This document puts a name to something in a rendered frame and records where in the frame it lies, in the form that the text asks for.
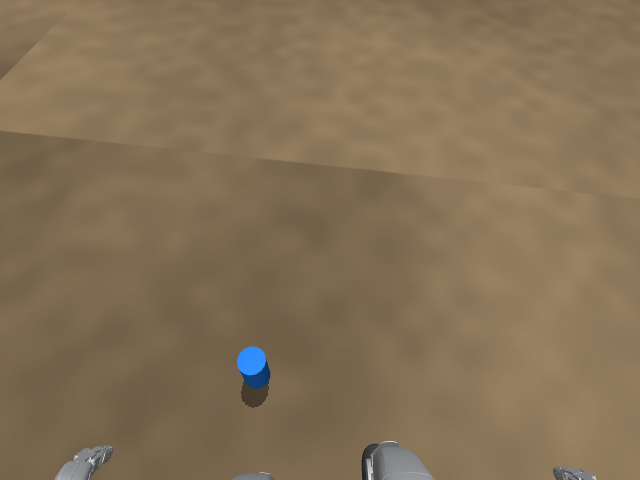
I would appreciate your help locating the left robot hand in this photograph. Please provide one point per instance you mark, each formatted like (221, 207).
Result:
(85, 463)

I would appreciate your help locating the right robot foot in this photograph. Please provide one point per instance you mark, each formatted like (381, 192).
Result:
(366, 455)

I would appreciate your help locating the can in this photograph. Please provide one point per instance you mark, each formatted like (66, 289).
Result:
(253, 366)

